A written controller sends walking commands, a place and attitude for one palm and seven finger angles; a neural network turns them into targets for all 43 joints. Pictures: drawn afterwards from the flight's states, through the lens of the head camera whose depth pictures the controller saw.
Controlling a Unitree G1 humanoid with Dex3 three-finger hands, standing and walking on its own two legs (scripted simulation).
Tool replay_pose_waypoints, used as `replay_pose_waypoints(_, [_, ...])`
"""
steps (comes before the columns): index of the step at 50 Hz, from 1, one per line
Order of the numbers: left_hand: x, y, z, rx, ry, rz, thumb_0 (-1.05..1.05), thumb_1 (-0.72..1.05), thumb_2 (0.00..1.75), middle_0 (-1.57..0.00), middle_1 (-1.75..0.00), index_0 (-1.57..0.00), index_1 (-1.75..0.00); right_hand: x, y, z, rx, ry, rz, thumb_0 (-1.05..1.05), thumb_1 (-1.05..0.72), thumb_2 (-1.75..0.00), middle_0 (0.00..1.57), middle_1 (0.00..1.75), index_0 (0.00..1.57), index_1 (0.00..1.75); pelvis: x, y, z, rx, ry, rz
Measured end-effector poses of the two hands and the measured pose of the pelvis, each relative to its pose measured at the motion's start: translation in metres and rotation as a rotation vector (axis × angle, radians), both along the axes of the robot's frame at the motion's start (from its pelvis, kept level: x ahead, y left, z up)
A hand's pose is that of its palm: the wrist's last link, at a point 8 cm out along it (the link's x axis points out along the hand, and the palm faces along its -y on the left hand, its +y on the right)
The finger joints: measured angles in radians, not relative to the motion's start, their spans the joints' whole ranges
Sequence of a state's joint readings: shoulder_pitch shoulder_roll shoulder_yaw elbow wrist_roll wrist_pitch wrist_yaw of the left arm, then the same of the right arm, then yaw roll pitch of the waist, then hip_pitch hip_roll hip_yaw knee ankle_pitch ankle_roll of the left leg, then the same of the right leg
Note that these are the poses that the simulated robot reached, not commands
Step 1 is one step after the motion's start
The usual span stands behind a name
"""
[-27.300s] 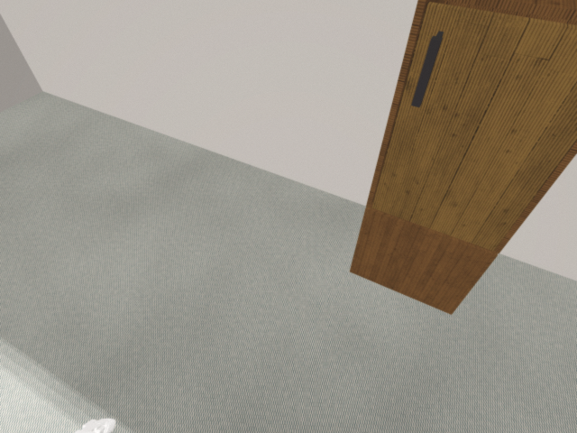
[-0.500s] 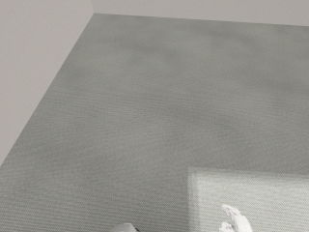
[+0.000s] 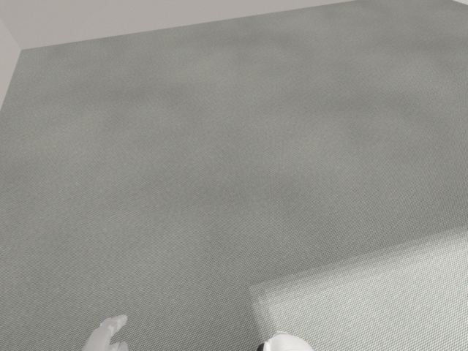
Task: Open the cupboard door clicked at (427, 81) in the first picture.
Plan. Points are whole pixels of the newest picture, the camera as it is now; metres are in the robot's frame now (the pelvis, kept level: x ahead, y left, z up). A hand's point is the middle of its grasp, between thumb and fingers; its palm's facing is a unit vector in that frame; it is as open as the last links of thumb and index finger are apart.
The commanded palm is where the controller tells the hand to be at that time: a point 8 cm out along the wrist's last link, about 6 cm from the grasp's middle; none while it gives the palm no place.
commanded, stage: turn to face it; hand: left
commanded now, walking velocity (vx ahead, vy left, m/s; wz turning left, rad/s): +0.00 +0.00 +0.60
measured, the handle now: out of the picture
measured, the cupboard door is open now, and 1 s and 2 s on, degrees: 46 46 46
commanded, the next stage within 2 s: none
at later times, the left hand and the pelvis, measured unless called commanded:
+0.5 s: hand (127, 330) +0.18 +0.23 -0.17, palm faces +0.24 -0.94 -0.23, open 7.3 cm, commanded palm none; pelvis +0.15 +0.02 +0.00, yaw +13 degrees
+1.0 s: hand out of the picture +0.14 +0.15 -0.15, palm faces +0.54 -0.81 -0.24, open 7.4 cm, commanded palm none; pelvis +0.20 -0.03 +0.02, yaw +34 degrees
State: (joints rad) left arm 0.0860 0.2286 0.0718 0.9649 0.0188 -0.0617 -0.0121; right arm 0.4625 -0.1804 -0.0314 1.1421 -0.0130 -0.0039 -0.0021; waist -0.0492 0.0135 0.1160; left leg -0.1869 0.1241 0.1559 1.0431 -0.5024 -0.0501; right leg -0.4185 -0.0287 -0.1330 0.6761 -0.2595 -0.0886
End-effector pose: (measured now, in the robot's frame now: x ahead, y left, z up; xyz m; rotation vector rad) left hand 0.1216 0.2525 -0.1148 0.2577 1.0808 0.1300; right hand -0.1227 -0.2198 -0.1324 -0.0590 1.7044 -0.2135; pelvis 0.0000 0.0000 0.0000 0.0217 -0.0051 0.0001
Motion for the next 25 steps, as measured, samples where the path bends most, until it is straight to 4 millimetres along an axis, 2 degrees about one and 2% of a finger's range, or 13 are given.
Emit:
replay_pose_waypoints(2, [0.010, -0.012, 0.003, -0.012, 0.013, 0.004, 0.00, 0.92, 0.90, -0.20, -0.30, -0.19, -0.30, 0.039, -0.005, 0.000, -0.008, -0.058, 0.001, 0.01, -0.91, -0.90, 0.20, 0.30, 0.20, 0.30, 0.016, -0.004, 0.007, -0.003, -0.005, 0.001])
replay_pose_waypoints(6, [0.019, -0.034, 0.005, -0.052, 0.061, 0.033, 0.00, 0.93, 0.90, -0.20, -0.30, -0.20, -0.30, 0.130, -0.008, 0.005, -0.013, -0.221, 0.032, 0.01, -0.91, -0.90, 0.20, 0.30, 0.19, 0.30, 0.047, -0.009, 0.020, -0.009, 0.001, 0.027])
replay_pose_waypoints(10, [0.034, -0.028, 0.007, -0.055, 0.041, 0.102, -0.02, 0.98, 0.90, -0.21, -0.30, -0.20, -0.30, 0.209, -0.004, 0.008, -0.007, -0.323, 0.109, 0.01, -0.92, -0.90, 0.20, 0.30, 0.19, 0.30, 0.075, -0.009, 0.023, -0.021, -0.003, 0.077])
replay_pose_waypoints(15, [0.040, -0.014, -0.005, -0.077, 0.058, 0.189, -0.02, 0.97, 0.90, -0.21, -0.30, -0.20, -0.30, 0.283, -0.008, 0.010, -0.030, -0.364, 0.218, 0.02, -0.95, -0.90, 0.20, 0.30, 0.20, 0.30, 0.108, 0.001, 0.016, -0.030, -0.018, 0.146])
replay_pose_waypoints(19, [0.034, 0.002, -0.029, -0.096, 0.117, 0.249, -0.01, 0.95, 0.90, -0.21, -0.30, -0.20, -0.30, 0.337, -0.004, 0.003, -0.062, -0.434, 0.298, 0.02, -0.93, -0.90, 0.20, 0.30, 0.20, 0.30, 0.132, 0.016, -0.002, -0.041, -0.015, 0.184])
replay_pose_waypoints(22, [0.033, 0.012, -0.033, -0.079, 0.163, 0.278, 0.00, 0.93, 0.90, -0.20, -0.30, -0.20, -0.30, 0.363, 0.000, 0.004, -0.075, -0.464, 0.333, 0.01, -0.92, -0.90, 0.20, 0.30, 0.20, 0.30, 0.140, 0.019, -0.005, -0.026, -0.004, 0.203])
replay_pose_waypoints(25, [0.038, 0.019, -0.023, -0.065, 0.162, 0.311, 0.00, 0.93, 0.90, -0.20, -0.30, -0.20, -0.30, 0.381, 0.003, 0.008, -0.070, -0.461, 0.372, 0.01, -0.92, -0.90, 0.20, 0.30, 0.20, 0.30, 0.146, 0.018, 0.002, -0.025, 0.015, 0.231])
